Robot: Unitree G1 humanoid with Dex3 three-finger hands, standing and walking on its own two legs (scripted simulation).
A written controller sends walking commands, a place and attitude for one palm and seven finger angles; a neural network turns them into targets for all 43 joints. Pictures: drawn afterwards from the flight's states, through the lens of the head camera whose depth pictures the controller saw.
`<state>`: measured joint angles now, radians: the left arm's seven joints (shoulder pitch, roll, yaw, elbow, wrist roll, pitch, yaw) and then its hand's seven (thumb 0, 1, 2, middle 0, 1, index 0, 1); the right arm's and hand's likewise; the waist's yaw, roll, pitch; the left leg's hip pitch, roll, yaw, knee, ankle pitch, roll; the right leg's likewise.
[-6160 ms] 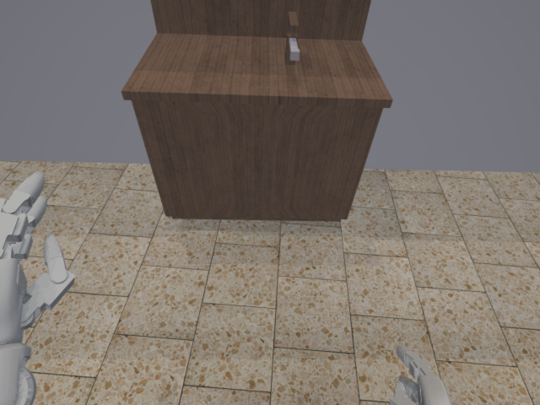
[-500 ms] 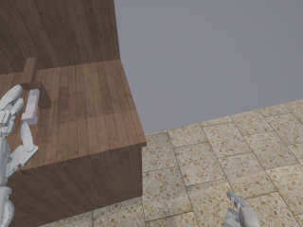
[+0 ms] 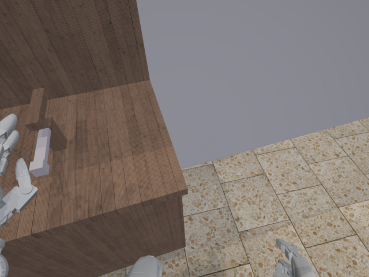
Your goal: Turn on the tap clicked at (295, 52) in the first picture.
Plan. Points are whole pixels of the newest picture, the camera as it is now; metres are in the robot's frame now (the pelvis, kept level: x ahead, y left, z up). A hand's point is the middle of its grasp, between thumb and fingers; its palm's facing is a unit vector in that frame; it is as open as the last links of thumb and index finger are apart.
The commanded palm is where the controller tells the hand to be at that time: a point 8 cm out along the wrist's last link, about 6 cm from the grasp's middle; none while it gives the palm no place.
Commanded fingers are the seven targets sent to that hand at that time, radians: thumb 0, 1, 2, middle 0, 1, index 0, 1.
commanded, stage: come to a stop and stand still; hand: left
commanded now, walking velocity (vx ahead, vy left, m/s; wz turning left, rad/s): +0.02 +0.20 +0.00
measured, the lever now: (39, 168) +0.32 +0.36 +0.05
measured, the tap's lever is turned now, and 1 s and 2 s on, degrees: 0 0 0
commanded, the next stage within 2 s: look again from close up in 1.40 s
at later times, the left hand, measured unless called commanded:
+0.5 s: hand (7, 170) +0.23 +0.30 +0.18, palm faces +0.40 -0.85 -0.35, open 7.5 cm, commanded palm +0.18 +0.34 +0.18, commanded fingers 0.00 0.90 0.90 -0.20 -0.30 -0.20 -0.30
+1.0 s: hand out of the picture +0.25 +0.36 +0.17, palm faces +0.39 -0.84 -0.37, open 7.5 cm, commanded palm +0.19 +0.37 +0.18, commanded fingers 0.00 0.90 0.90 -0.20 -0.30 -0.20 -0.30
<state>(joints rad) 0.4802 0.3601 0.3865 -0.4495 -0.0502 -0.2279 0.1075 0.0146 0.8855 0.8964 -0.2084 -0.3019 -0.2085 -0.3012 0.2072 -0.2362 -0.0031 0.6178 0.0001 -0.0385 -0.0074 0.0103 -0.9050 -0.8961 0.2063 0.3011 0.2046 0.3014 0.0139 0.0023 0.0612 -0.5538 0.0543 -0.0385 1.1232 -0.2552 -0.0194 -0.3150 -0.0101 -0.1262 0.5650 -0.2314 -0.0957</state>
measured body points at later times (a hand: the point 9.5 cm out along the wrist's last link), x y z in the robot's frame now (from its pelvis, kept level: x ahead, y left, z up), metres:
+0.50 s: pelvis +0.02 +0.06 +0.01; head +0.03 +0.07 +0.46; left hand +0.21 +0.34 +0.20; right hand +0.20 -0.13 -0.08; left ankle +0.04 +0.20 -0.73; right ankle +0.04 -0.04 -0.73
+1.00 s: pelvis +0.02 +0.10 +0.01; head +0.05 +0.13 +0.45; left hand +0.23 +0.40 +0.19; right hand +0.18 -0.14 -0.06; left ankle +0.04 +0.20 -0.73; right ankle +0.04 -0.04 -0.73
